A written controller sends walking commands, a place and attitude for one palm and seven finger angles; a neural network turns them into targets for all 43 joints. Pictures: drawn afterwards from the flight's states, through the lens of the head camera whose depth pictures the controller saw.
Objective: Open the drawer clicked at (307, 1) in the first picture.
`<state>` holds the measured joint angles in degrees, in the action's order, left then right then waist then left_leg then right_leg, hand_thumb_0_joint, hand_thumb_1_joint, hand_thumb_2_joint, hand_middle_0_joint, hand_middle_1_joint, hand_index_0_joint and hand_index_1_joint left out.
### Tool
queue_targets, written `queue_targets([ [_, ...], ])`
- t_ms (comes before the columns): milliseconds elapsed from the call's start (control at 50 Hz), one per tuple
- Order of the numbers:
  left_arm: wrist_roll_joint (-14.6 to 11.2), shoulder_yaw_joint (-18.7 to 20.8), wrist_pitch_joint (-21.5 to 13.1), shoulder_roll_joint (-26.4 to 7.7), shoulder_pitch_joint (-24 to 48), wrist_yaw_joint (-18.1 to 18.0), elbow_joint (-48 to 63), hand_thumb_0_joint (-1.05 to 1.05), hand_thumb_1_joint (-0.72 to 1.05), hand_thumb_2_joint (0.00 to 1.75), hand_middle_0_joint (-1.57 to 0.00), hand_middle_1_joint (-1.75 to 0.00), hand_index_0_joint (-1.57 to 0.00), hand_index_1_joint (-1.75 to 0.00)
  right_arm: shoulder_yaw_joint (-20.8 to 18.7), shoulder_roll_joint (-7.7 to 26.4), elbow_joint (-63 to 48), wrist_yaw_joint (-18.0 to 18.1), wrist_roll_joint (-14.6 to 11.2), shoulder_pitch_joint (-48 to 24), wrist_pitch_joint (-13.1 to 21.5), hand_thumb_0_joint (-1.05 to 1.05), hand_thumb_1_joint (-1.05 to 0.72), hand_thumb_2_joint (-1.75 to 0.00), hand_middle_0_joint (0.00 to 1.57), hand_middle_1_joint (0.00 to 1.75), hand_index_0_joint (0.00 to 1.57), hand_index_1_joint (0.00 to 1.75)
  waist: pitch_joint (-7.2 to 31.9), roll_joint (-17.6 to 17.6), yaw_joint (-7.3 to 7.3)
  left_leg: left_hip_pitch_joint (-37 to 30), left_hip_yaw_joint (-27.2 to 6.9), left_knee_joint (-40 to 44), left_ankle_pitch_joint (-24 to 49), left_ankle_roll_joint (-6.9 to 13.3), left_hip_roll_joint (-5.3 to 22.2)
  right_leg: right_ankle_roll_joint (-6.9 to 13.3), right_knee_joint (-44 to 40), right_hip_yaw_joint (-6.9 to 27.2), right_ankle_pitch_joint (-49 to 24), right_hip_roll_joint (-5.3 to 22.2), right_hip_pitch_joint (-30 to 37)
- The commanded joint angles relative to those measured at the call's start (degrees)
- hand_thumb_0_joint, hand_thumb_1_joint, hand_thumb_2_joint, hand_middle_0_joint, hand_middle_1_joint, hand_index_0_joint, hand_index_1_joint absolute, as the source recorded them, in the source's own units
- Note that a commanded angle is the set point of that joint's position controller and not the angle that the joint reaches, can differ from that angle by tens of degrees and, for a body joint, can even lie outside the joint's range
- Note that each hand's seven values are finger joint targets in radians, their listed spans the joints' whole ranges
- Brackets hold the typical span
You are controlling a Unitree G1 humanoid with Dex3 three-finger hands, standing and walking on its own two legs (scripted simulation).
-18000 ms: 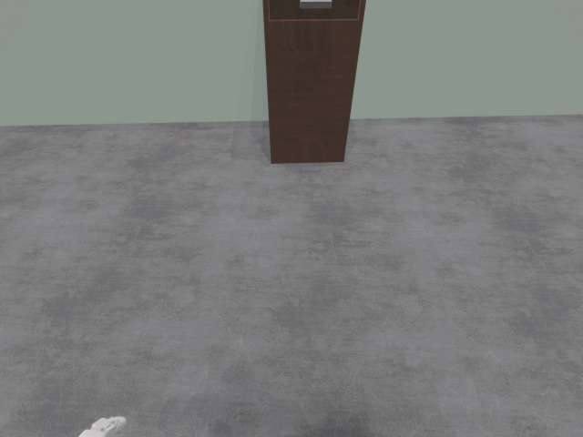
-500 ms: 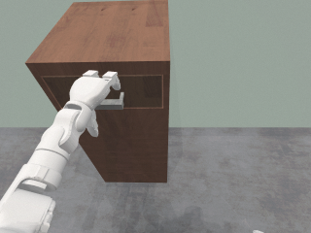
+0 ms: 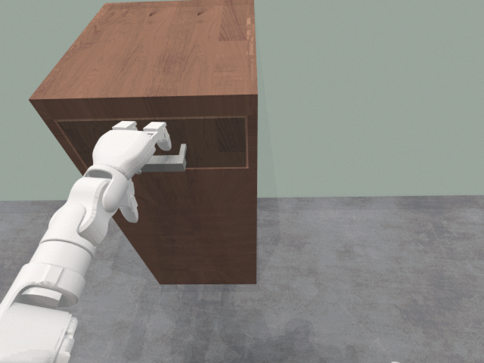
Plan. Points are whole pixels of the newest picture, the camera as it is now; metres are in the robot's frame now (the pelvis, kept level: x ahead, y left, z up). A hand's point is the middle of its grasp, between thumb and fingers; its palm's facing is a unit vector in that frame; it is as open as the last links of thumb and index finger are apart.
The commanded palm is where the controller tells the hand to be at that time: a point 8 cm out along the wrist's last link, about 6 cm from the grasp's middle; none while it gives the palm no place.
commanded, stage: move the hooked fingers above the handle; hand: left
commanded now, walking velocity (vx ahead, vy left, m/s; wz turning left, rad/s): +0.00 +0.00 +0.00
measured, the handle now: (156, 156) +0.48 +0.21 +0.05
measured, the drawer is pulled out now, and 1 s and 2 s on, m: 0.00 0.00 0.00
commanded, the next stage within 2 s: lower the fingers behind the handle in 1.26 s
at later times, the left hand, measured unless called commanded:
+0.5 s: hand (158, 165) +0.43 +0.18 +0.08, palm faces -0.05 -0.07 -1.00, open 13.8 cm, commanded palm +0.42 +0.23 +0.17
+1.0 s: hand (125, 170) +0.40 +0.23 +0.10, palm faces -0.08 -0.04 -1.00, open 13.7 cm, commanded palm +0.39 +0.22 +0.17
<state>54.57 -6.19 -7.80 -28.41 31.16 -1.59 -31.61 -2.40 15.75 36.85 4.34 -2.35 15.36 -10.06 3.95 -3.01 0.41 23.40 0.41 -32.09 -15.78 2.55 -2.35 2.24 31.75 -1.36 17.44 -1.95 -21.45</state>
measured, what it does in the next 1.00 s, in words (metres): stands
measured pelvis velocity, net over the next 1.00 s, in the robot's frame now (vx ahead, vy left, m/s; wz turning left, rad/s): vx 0.01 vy -0.01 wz -0.01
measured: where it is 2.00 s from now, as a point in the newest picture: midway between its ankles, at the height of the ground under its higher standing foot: outside the picture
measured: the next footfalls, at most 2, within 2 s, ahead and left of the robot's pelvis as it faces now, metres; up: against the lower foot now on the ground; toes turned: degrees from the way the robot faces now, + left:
none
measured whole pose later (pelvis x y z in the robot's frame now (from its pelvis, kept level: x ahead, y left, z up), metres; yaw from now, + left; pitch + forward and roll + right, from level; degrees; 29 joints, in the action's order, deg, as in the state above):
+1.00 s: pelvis +0.01 -0.01 +0.00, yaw +0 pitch +6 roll +0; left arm 53.7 -7.0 2.5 -29.0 30.1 1.9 -31.3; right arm -1.4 16.6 35.8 4.0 -3.1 13.6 -11.1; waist 4.6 -3.4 0.6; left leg 19.6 0.7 -29.1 -15.0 2.2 -2.1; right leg 2.5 29.3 -0.9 16.8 -2.2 -18.1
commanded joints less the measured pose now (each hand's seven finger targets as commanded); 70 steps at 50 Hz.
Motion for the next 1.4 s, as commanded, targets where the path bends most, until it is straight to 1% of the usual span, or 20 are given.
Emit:
queue_targets([
  [0, -0.55, 10.87, 2.03, -16.87, 34.25, -10.03, 9.65, 0.00, -0.50, 0.30, -0.30, -1.20, -0.30, -1.20, -2.30, 5.86, -3.91, -0.21, -0.05, -1.67, 2.91, 0.00, -0.90, -0.90, 0.20, 0.30, 0.20, 0.30, 19.47, 0.58, -1.14, -10.56, -1.30, 1.16, 17.61, 0.13, 0.00, 0.37, -2.41, 1.44, -14.23, -0.20, 2.57],
  [80, 0.39, 6.94, 10.69, -14.37, 32.16, -9.88, -0.33, 0.00, -0.50, 0.30, -0.30, -1.20, -0.30, -1.20, -1.81, 6.97, -2.74, -0.66, -0.42, -2.83, 2.38, 0.00, -0.90, -0.90, 0.20, 0.30, 0.20, 0.30, 19.32, 2.57, -1.02, -8.61, -0.24, 2.32, 16.52, -0.18, 0.01, 0.26, -3.02, 1.29, -14.38, 0.14, 4.39],
  [160, 0.18, -1.36, 15.89, -7.26, 30.44, -3.22, -4.10, 0.00, -0.50, 0.30, -0.30, -1.20, -0.30, -1.20, -1.57, 7.53, -4.35, -0.97, -0.86, -2.76, 0.91, 0.00, -0.90, -0.90, 0.20, 0.30, 0.20, 0.30, 18.04, 5.27, -2.74, -9.18, -0.16, 2.41, 16.79, 0.34, 0.35, -0.20, -4.08, 1.30, -16.83, 0.60, 5.17],
  [200, -0.39, -0.91, 14.91, -7.93, 27.72, 0.19, -1.31, 0.00, -0.50, 0.30, -0.30, -1.20, -0.30, -1.20, -1.47, 7.60, -5.56, -0.81, -0.75, -3.00, 0.19, 0.00, -0.90, -0.90, 0.20, 0.30, 0.20, 0.30, 18.71, 6.83, -2.27, -9.65, -0.37, 2.29, 18.25, 0.74, 0.24, -0.30, -4.02, 1.60, -19.00, 0.80, 7.00],
  [280, -1.35, -3.82, 12.58, -4.22, 27.19, 4.44, -2.47, 0.00, -0.50, 0.30, -0.30, -1.20, -0.30, -1.20, -0.66, 7.32, -6.38, -0.42, -0.83, -3.48, -0.22, 0.00, -0.90, -0.90, 0.20, 0.30, 0.20, 0.30, 9.96, 9.39, -3.10, -7.58, -0.52, 2.98, 13.69, 0.88, 0.18, -0.29, -5.53, 1.43, -15.29, 0.90, 3.09],
  [300, -1.51, -1.31, 10.63, -7.00, 29.01, 4.60, -1.18, 0.00, -0.50, 0.30, -0.30, -1.20, -0.30, -1.20, -0.53, 7.23, -6.50, -0.22, -0.78, -3.54, -0.11, 0.00, -0.90, -0.90, 0.20, 0.30, 0.20, 0.30, 10.14, 8.67, -2.76, -7.34, -0.76, 2.99, 12.52, 0.89, 0.14, -0.22, -5.22, 1.66, -13.98, 0.89, 2.88],
  [380, -0.12, 6.71, 1.19, -15.48, 38.73, -0.21, 11.28, 0.00, -0.50, 0.30, -0.30, -1.20, -0.30, -1.20, -1.30, 6.16, -7.01, 0.48, 0.39, -2.77, 0.95, 0.00, -0.90, -0.90, 0.20, 0.30, 0.20, 0.30, 20.85, -1.29, -0.61, -11.67, -1.73, 1.11, 17.04, 0.66, -0.08, 0.83, -2.14, 2.46, -14.55, 0.60, 4.16],
  [440, 1.13, 12.30, -1.19, -18.76, 38.94, -7.66, 15.26, 0.00, -0.50, 0.30, -0.30, -1.20, -0.30, -1.20, -2.09, 4.94, -6.14, -0.04, 0.96, -1.19, 2.28, 0.00, -0.90, -0.90, 0.20, 0.30, 0.20, 0.30, 28.14, -6.56, 0.98, -16.55, -2.90, -0.87, 27.09, -1.04, 0.57, 1.27, 0.66, 1.23, -17.45, -0.38, 2.44],
  [480, 1.39, 17.54, 1.29, -22.90, 35.54, -12.12, 12.26, 0.00, -0.50, 0.30, -0.30, -1.20, -0.30, -1.20, -1.92, 5.03, -5.11, -0.44, 1.23, -1.27, 2.62, 0.00, -0.90, -0.90, 0.20, 0.30, 0.20, 0.30, 28.56, -3.83, 2.35, -14.01, -2.62, -0.82, 29.43, -1.61, 0.59, 1.26, 0.99, 0.84, -19.63, -0.79, 5.20],
  [540, 1.63, 10.95, 9.26, -15.04, 32.61, -14.93, 4.26, 0.00, -0.50, 0.30, -0.30, -1.20, -0.30, -1.20, -1.60, 5.08, -3.48, -1.27, 0.50, -3.26, 2.57, 0.00, -0.90, -0.90, 0.20, 0.30, 0.20, 0.30, 22.65, 1.06, 0.94, -9.54, -0.58, 0.80, 24.43, -1.18, 0.83, 0.67, -0.22, 0.37, -19.38, -0.62, 5.06],
  [600, 1.74, 11.35, 14.80, -18.32, 31.69, -13.23, 2.75, 0.00, -0.50, 0.30, -0.30, -1.20, -0.30, -1.20, -1.15, 6.44, -3.37, -1.27, -0.04, -4.61, 1.76, 0.00, -0.90, -0.90, 0.20, 0.30, 0.20, 0.30, 24.34, 2.87, 1.57, -9.08, 0.28, 2.56, 22.93, -0.86, 0.83, 0.34, -1.43, 1.38, -20.05, -0.07, 9.47],
  [640, 1.72, 8.51, 17.46, -16.52, 32.12, -11.16, 2.96, 0.00, -0.50, 0.30, -0.30, -1.20, -0.30, -1.20, -0.86, 6.60, -3.80, -0.87, -0.35, -5.48, 1.31, 0.00, -0.90, -0.90, 0.20, 0.30, 0.20, 0.30, 23.92, 3.99, 0.80, -9.18, 0.56, 3.23, 22.24, -0.29, 0.70, 0.01, -2.26, 1.61, -21.16, 0.32, 10.94],
  [680, 1.03, 10.64, 18.56, -18.84, 28.36, -8.74, 0.70, 0.00, -0.50, 0.30, -0.30, -1.20, -0.30, -1.20, -0.50, 6.98, -3.71, -0.29, -0.53, -6.08, 0.56, 0.00, -0.90, -0.90, 0.20, 0.30, 0.20, 0.30, 22.23, 8.23, 1.38, -8.07, 0.62, 4.38, 21.23, 0.01, 0.72, -0.25, -3.43, 1.93, -21.35, 0.52, 13.47],
  [800, 1.04, 8.90, 15.93, -17.78, 22.07, -1.56, 1.34, 0.00, -0.50, 0.30, -0.30, -1.20, -0.30, -1.20, 0.22, 6.95, -6.72, 0.83, -0.77, -7.39, -0.12, 0.00, -0.90, -0.90, 0.20, 0.30, 0.20, 0.30, 15.84, 8.32, 1.37, -6.57, 1.26, 6.03, 16.98, 0.79, 0.35, -0.58, -5.31, 2.54, -20.49, 1.35, 13.94],
  [900, -0.23, 2.49, 9.61, -9.81, 21.73, 1.59, 11.53, 0.00, -0.50, 0.30, -0.30, -1.20, -0.30, -1.20, -0.99, 6.39, -8.63, -0.02, -0.67, -6.45, 0.86, 0.00, -0.90, -0.90, 0.20, 0.30, 0.20, 0.30, 15.68, 1.62, -0.45, -11.78, 0.53, 4.11, 17.89, 1.14, 0.22, -0.07, -5.53, 2.62, -18.93, 0.91, 8.73],
  [980, -1.91, 1.04, 5.13, -8.34, 27.26, 0.64, 17.47, 0.00, -0.50, 0.30, -0.30, -1.20, -0.30, -1.20, -1.58, 6.00, -7.98, 0.10, -0.35, -5.68, 1.71, 0.00, -0.90, -0.90, 0.20, 0.30, 0.20, 0.30, 15.80, 1.48, -1.97, -13.63, -0.31, 3.03, 16.49, 1.16, -0.22, -0.08, -5.61, 2.64, -16.59, 0.73, 5.60],
  [1060, -1.23, 5.29, 3.10, -13.10, 34.42, -3.99, 15.07, 0.00, -0.50, 0.30, -0.30, -1.20, -0.30, -1.20, -1.66, 6.01, -5.30, 0.60, -0.51, -4.64, 2.83, 0.00, -0.90, -0.90, 0.20, 0.30, 0.20, 0.30, 16.01, 1.10, -2.01, -12.48, -0.96, 2.46, 13.63, 0.80, -0.53, 0.12, -4.98, 2.49, -12.86, 0.64, 3.13],
  [1200, 0.57, 7.85, 9.13, -15.32, 33.94, -9.50, 5.96, 0.00, -0.50, 0.30, -0.30, -1.20, -0.30, -1.20, -1.09, 5.86, -3.60, -0.16, -0.20, -5.30, 3.04, 0.00, -0.90, -0.90, 0.20, 0.30, 0.20, 0.30, 22.65, -0.89, 0.21, -11.39, -0.50, 2.06, 19.05, -0.32, -0.52, 0.56, -2.53, 1.61, -17.46, 0.43, 7.26],
  [1300, 0.27, 3.15, 16.82, -11.39, 23.90, -3.06, -5.31, 0.00, -0.50, 0.30, -0.30, -1.20, -0.30, -1.20, -0.21, 7.41, -5.28, -0.61, -0.72, -5.86, 0.86, 0.00, -0.90, -0.90, 0.20, 0.30, 0.20, 0.30, 17.19, 8.51, -0.04, -5.93, 0.68, 3.82, 17.21, 0.09, 0.03, -0.43, -3.99, 1.62, -20.73, 1.21, 10.92],
  [1380, -0.37, 2.40, 15.64, -10.81, 20.69, 2.61, -2.98, 0.00, -0.50, 0.30, -0.30, -1.20, -0.30, -1.20, -0.08, 7.84, -7.18, -0.40, -1.01, -6.09, -0.26, 0.00, -0.90, -0.90, 0.20, 0.30, 0.20, 0.30, 13.67, 11.90, -0.07, -5.18, 0.78, 4.06, 16.75, 0.66, -0.06, -0.69, -4.56, 1.95, -22.05, 1.47, 11.04],
])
